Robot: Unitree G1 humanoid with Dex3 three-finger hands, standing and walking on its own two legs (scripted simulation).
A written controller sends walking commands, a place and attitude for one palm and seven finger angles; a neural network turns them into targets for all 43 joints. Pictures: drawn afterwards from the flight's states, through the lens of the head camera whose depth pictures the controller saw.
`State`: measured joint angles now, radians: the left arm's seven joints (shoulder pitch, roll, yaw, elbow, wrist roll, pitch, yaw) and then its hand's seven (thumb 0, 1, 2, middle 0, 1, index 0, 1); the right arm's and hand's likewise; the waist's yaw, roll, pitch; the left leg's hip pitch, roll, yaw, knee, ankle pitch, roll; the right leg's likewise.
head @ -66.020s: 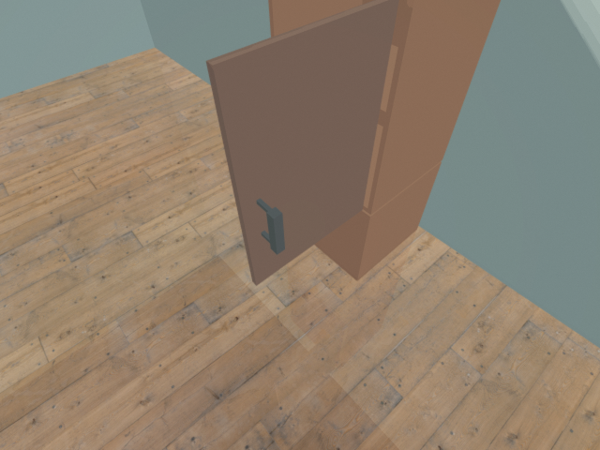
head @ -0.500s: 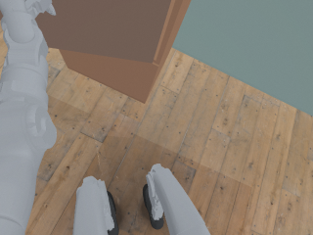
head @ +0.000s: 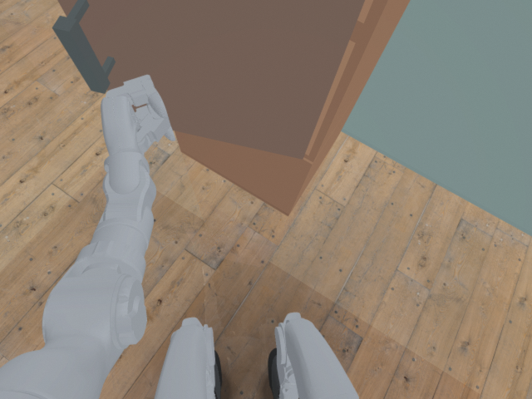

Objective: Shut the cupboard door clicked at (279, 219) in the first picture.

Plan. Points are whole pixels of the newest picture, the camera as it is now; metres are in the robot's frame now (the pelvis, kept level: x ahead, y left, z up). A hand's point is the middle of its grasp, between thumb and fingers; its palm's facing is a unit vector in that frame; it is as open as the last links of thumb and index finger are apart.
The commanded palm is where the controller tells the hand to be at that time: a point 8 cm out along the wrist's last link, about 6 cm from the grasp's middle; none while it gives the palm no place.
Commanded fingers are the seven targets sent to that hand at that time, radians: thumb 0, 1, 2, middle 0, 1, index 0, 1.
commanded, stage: pull the fist back off the door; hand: left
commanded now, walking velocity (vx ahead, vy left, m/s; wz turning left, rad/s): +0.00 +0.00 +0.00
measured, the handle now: (90, 48) +0.64 +0.22 +0.03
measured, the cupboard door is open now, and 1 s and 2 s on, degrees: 20 20 20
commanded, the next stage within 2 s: draw the hand back to the body in 0.08 s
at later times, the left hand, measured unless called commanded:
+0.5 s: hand (114, 139) +0.43 +0.14 +0.11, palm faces +0.14 -0.99 -0.06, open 3.1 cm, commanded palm +0.39 +0.19 +0.11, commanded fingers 0.00 0.90 0.90 -1.30 -1.50 -1.30 -1.50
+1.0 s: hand out of the picture +0.31 +0.22 +0.22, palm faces +0.25 -0.93 -0.27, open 3.5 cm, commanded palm +0.26 +0.26 +0.23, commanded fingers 0.00 0.90 0.90 -0.72 -0.87 -0.72 -0.87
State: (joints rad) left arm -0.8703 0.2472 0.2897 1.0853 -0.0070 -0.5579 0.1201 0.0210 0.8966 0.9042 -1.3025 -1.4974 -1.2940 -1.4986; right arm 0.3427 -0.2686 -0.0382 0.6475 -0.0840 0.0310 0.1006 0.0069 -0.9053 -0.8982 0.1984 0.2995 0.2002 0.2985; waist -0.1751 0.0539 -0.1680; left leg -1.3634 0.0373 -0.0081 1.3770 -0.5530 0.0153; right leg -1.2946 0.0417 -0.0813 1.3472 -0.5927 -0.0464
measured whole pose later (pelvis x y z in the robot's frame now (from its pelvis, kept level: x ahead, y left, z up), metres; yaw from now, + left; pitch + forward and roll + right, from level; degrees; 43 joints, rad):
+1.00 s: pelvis +0.03 +0.01 +0.13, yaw +2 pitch +3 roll +0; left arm 0.09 0.29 0.09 0.10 -0.07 -0.11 0.10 0.02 0.89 0.90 -0.99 -1.15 -0.98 -1.15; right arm 0.19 -0.23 0.03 0.52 0.05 0.06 -0.10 0.01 -0.90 -0.90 0.20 0.30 0.20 0.30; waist 0.02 0.06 -0.07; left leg -0.37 -0.01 0.03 0.65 -0.33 0.03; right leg -0.32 0.01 -0.03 0.64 -0.36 -0.02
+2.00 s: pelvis +0.04 +0.00 +0.14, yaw +2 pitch -1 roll -1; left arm 0.48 0.35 0.38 -0.33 -0.07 -0.12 0.10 0.02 0.89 0.90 -0.21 -0.30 -0.21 -0.30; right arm 0.19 -0.25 0.01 0.62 0.02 -0.06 -0.07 0.02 -0.90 -0.90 0.20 0.30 0.20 0.30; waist 0.03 0.10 -0.03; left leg -0.21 0.01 0.01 0.50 -0.27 0.01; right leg -0.14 0.04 -0.04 0.43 -0.28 -0.03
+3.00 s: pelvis -0.11 +0.02 +0.13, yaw +7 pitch -1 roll -3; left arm 0.49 0.43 0.43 -0.46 -0.03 -0.26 0.17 0.02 0.88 0.90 -0.22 -0.30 -0.21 -0.30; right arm 0.20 -0.23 -0.01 0.61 0.01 -0.07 -0.09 0.02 -0.90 -0.90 0.20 0.30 0.20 0.30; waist -0.01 0.02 0.03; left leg -0.52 0.01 0.04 0.61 -0.21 0.07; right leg -0.42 0.05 0.01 0.64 -0.28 0.02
